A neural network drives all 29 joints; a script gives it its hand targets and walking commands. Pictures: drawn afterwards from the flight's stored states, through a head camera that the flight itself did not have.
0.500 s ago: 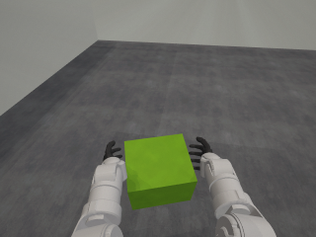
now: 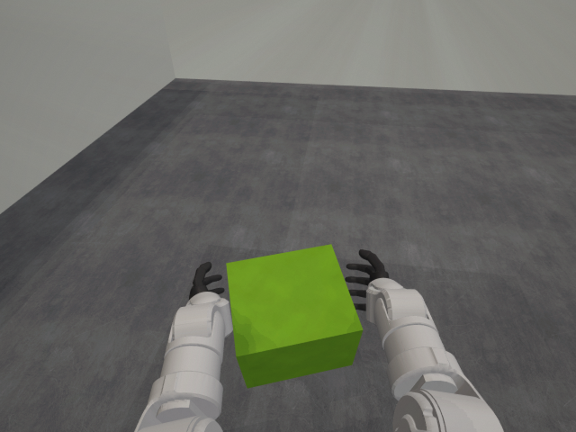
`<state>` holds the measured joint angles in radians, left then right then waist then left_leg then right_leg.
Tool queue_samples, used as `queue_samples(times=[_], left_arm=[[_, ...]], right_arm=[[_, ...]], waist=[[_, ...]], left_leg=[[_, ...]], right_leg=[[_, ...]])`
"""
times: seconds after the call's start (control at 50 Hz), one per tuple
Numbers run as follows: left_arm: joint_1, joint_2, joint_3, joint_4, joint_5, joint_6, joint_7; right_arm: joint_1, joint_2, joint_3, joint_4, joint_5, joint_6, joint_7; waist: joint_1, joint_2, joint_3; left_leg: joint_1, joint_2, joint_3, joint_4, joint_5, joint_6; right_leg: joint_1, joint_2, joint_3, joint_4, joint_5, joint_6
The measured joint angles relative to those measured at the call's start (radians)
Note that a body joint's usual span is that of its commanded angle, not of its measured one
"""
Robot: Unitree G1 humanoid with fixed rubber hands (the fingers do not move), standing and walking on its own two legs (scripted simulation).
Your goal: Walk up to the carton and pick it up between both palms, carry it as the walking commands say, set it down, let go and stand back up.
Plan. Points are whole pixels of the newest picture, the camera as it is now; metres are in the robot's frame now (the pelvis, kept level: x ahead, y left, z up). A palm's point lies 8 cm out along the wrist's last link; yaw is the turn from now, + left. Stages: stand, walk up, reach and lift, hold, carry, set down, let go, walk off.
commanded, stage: reach and lift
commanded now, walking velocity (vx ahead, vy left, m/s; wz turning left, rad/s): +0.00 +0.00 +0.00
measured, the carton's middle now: (290, 314) +0.35 +0.01 -0.04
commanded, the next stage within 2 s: hold in 0.48 s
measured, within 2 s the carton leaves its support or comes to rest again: neither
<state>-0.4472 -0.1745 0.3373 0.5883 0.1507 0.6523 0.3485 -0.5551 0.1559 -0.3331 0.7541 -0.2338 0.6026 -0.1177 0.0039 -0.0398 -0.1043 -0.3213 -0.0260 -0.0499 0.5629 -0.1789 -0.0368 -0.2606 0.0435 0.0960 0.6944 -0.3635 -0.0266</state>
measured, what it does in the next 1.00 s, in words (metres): stands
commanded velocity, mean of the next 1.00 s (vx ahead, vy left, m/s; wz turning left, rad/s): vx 0.00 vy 0.00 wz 0.00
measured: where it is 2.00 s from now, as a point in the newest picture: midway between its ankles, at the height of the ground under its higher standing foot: outside the picture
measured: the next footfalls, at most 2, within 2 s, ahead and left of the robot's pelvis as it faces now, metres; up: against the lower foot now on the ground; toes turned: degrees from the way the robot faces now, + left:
none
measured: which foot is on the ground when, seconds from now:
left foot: down 0.00-1.00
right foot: down 0.00-1.00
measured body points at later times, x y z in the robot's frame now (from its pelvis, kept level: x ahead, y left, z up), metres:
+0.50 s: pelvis -0.01 +0.00 +0.00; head -0.09 +0.01 +0.44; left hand +0.30 +0.15 +0.04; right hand +0.32 -0.12 +0.05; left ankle +0.08 +0.14 -0.72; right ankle +0.01 -0.10 -0.72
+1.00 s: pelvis -0.01 +0.01 +0.00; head -0.09 +0.01 +0.44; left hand +0.30 +0.15 +0.04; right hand +0.32 -0.12 +0.05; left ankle +0.08 +0.14 -0.72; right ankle +0.01 -0.10 -0.72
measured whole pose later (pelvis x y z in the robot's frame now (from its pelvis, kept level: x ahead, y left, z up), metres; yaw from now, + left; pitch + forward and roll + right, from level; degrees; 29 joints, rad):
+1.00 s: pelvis -0.01 +0.01 +0.00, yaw +0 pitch -5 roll +2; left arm -0.41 -0.20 0.31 0.54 0.16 0.69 0.37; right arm -0.51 0.16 -0.33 0.71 -0.23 0.62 -0.10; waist 0.00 -0.04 -0.13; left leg -0.32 -0.03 -0.05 0.57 -0.17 -0.03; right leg -0.25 0.04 0.10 0.69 -0.35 -0.02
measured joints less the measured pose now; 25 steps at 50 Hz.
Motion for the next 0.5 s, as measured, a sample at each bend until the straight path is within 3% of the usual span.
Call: queue_samples(times=[0.5], left_arm=[[0.041,-0.022,-0.023,-0.045,0.001,0.028,0.017]], right_arm=[[0.042,0.0,0.0,-0.041,0.0,0.015,0.021]], waist=[[-0.007,0.0,-0.019]], left_leg=[[0.002,0.0,0.0,0.007,0.005,0.001]], right_leg=[[0.006,0.0,0.0,-0.001,0.008,0.001]])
